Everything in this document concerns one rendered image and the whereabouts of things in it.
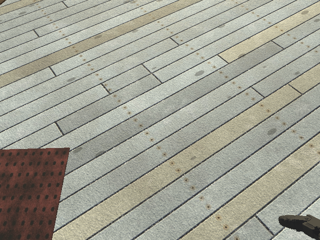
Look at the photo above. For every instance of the right robot hand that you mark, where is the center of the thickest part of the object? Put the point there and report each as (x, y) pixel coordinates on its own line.
(308, 224)

